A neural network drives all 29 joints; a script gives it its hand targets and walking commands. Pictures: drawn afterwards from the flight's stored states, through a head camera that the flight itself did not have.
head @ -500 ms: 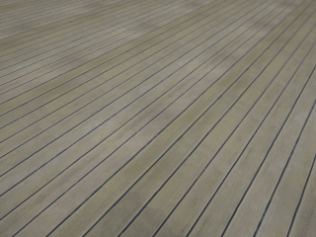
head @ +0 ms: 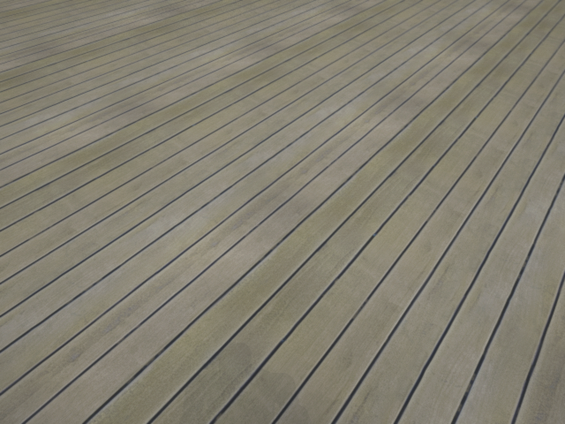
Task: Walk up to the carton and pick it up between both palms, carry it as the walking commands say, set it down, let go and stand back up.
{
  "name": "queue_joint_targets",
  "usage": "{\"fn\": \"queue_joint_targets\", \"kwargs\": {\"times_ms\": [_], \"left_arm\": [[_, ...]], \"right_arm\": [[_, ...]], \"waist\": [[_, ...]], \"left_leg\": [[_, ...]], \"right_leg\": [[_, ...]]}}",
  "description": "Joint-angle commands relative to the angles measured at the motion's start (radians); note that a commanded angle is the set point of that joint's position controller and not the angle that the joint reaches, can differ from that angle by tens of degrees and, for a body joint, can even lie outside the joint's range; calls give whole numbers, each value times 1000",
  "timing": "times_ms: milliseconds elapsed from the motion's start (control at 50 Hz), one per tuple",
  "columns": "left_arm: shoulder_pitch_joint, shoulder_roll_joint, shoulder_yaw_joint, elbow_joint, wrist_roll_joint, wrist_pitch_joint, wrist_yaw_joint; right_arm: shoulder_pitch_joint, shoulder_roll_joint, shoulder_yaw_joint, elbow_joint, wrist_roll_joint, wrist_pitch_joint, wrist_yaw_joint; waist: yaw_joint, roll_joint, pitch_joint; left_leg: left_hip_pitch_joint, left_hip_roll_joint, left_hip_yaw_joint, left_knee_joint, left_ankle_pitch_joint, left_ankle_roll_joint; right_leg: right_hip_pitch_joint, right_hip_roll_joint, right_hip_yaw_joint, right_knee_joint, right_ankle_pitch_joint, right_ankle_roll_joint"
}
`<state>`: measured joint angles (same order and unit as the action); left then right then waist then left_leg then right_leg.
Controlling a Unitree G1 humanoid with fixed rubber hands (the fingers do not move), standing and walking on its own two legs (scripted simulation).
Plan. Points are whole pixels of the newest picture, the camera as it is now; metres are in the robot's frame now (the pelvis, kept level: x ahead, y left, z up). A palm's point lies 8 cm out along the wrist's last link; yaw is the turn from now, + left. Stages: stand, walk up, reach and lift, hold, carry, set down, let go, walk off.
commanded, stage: walk up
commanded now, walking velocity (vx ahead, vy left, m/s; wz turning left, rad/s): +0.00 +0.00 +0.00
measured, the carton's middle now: out of the picture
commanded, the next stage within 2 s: none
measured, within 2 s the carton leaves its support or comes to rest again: neither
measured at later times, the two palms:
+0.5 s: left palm out of the picture -0.03 +0.31 -0.17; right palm out of the picture +0.15 -0.19 -0.12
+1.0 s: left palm out of the picture +0.04 +0.35 -0.10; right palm out of the picture +0.12 -0.18 -0.13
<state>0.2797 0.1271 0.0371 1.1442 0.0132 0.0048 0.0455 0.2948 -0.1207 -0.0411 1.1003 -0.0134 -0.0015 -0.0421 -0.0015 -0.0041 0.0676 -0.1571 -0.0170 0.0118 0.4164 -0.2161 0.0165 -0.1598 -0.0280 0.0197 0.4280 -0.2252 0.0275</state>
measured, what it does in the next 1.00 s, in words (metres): lifts its right foot, turning left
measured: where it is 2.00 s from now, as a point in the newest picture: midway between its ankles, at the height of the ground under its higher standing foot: outside the picture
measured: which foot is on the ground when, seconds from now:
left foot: down 0.00-1.00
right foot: down 0.00-0.46, up 0.48-1.00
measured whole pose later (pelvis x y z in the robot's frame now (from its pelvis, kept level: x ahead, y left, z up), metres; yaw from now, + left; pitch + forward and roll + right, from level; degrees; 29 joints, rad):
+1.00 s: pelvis -0.01 +0.06 +0.00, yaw +27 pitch +2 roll +0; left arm 0.04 0.24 0.04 0.81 0.00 0.04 0.03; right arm 0.31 -0.26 -0.08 0.89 -0.03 0.01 0.00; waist -0.08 0.02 0.06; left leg -0.25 -0.13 -0.13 0.42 -0.18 0.08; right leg -0.36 0.01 0.04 0.71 -0.42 0.06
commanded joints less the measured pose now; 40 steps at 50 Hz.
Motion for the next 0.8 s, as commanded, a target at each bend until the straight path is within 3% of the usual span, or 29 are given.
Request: {"fn": "queue_joint_targets", "kwargs": {"times_ms": [0, 20, 40, 60, 80, 100, 120, 180, 200, 240, 260, 280, 300, 340, 400, 420, 440, 460, 480, 500, 520, 560, 580, 620, 640, 660, 680, 720, 780], "left_arm": [[58, 33, -2, -7, 2, 1, 8], [78, 43, 0, -4, 0, 3, 9], [98, 54, 6, -2, -5, 7, 1], [36, 87, 11, -23, 7, 1, 2], [91, 54, 2, -9, 5, -5, -3], [9, 115, 7, -59, -13, -4, 3], [25, 228, 74, -91, -10, -1, 29], [103, 134, 48, -116, -1, 12, 36], [90, 127, 52, -142, -2, 13, 34], [106, 154, 51, -185, 15, 18, 33], [105, 222, 68, -193, 26, 17, 31], [45, 214, 60, -219, 23, 13, 38], [26, 226, 59, -238, 22, 9, 31], [-64, 239, 61, -262, 19, -2, 19], [-12, 287, 70, -256, 27, 0, 6], [42, 280, 71, -246, 2, 9, -1], [82, 268, 69, -242, 8, 8, -12], [-25, 209, 57, -363, 10, 9, -8], [-125, 185, 36, -366, 15, 29, 0], [-121, 186, 42, -372, 1, 27, -1], [-142, 184, 39, -379, -7, 24, -6], [-69, 220, 49, -344, 7, 19, -18], [-100, 209, 49, -346, 8, 21, -26], [-128, 223, 51, -350, 22, 32, -34], [-119, 195, 45, -345, 10, 41, -33], [-139, 212, 46, -349, 13, 48, -35], [-161, 189, 41, -359, 7, 49, -30], [-188, 194, 40, -377, 8, 49, -25], [-218, 188, 32, -381, 5, 42, -24]], "right_arm": [[45, -39, 1, -22, -3, -13, 4], [61, -29, 7, -4, 4, -8, -5], [60, -56, 7, -9, -3, -3, -2], [74, -63, -3, -1, -1, 0, -5], [95, -98, -6, 4, -9, 0, -12], [-49, -27, 36, -104, -10, -17, -14], [-60, -163, -6, -146, 5, -3, 11], [-49, -196, -27, -182, 17, 16, 24], [-49, -167, -26, -212, 15, 20, 26], [-44, -150, -21, -238, 11, 23, 22], [-63, -135, -21, -262, 6, 32, 16], [-35, -115, -23, -264, -7, 35, 14], [-34, -115, -23, -265, -18, 41, 22], [-12, -107, -23, -274, -10, 49, 41], [-13, -156, -33, -277, 5, 34, 73], [-46, -142, -27, -279, 3, 29, 73], [-11, -206, -43, -294, 0, 6, 64], [43, -359, -74, -321, -7, -3, 57], [145, -379, -86, -285, 32, -6, 55], [103, -367, -86, -283, 9, -5, 41], [38, -318, -71, -297, 3, 2, 35], [-25, -289, -73, -306, 3, 11, 32], [-22, -270, -64, -306, 9, 1, 36], [20, -279, -61, -296, 7, 3, 35], [34, -286, -63, -293, 9, 5, 38], [7, -293, -64, -298, 4, 3, 37], [11, -282, -62, -308, 0, 1, 40], [20, -291, -64, -292, -11, 1, 37], [78, -307, -79, -277, -2, -3, 37]], "waist": [[7, 41, 5], [2, 55, 98], [17, -21, 32], [-14, -28, 28], [2, -2, -13], [16, -4, 39], [9, 22, 53], [30, 53, -4], [30, 6, 13], [43, -23, -15], [73, -226, -16], [50, -242, 4], [31, -132, -2], [-29, -189, 16], [-12, -157, -63], [-4, -73, -79], [-30, 59, -76], [-83, 474, -95], [-129, 237, -146], [-96, 205, -75], [-69, 131, -68], [-28, 126, -93], [-24, 103, -68], [-35, 51, -73], [-33, 33, -75], [-23, 24, -90], [-26, 66, -43], [-29, 132, -49], [-57, 90, -104]], "left_leg": [[-68, 90, -92, -116, -36, 21], [-103, 95, -103, -117, -40, 23], [-60, 85, -93, -105, -38, 25], [-36, 79, -80, -86, -12, 24], [4, 88, -68, -68, 32, 28], [-94, 146, -98, -64, 125, -21], [-236, 113, -150, 72, 152, -9], [-327, 134, -205, 95, 44, 28], [-347, 122, -209, 106, -47, 31], [-375, 71, -149, 222, -67, 5], [-401, -13, -35, 481, -184, -26], [-402, 8, 26, 717, -399, -33], [-356, 72, -7, 765, -412, -31], [-270, 127, -23, 593, -333, -32], [-118, 26, 94, 258, -154, -59], [-55, -10, 134, 100, -67, -53], [38, 85, -36, -39, 150, -30], [134, 407, -439, -56, 655, 165], [74, 430, -479, -53, 700, 237], [57, 388, -384, -38, 675, 226], [46, 344, -384, -59, 560, 217], [88, 269, -276, -40, 558, 166], [50, 255, -233, -31, 695, 155], [103, 257, -258, -47, 645, 156], [66, 250, -289, -76, 527, 127], [77, 261, -337, -102, 372, 149], [19, 243, -307, -104, 322, 161], [18, 244, -344, -122, 257, 167], [65, 271, -403, -110, 319, 190]], "right_leg": [[9, -36, 31, -61, 56, -36], [-53, -44, 33, -67, 50, -25], [-45, -33, 30, -80, -2, -28], [-59, -44, 39, -101, -6, -29], [-49, -44, 43, -92, 33, -32], [-37, -104, 62, -70, 206, 6], [46, -92, -15, 66, 25, 7], [41, -93, -10, 128, -133, -5], [-6, -107, 2, 98, -177, -13], [2, -198, 75, 5, -152, -29], [2, -343, 192, -122, -89, -98], [-64, -431, 229, -136, 120, -174], [-106, -421, 155, -119, 300, -193], [-136, -326, 7, -91, 313, -112], [-67, -307, -85, 120, 377, -68], [-94, -279, -119, 186, 295, -39], [-192, -232, -195, 374, 91, 13], [-478, -48, -225, 629, -406, 75], [-427, -69, -48, 735, -446, 48], [-470, -84, -42, 769, -376, 35], [-470, -83, -29, 729, -313, 25], [-426, -113, -32, 719, -189, 39], [-390, -90, -36, 688, -166, 33], [-424, -70, -31, 675, -154, 31], [-403, -60, -28, 658, -139, 29], [-417, -58, -6, 598, -149, 21], [-385, -53, -11, 552, -140, 21], [-371, -30, -1, 512, -161, 20], [-357, -17, 10, 484, -180, 26]]}}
